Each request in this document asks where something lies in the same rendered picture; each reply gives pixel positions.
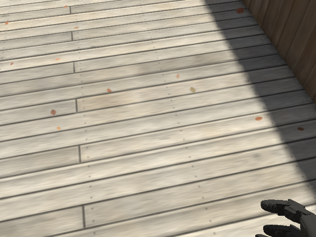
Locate right robot hand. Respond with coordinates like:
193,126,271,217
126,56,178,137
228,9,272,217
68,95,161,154
255,198,316,237

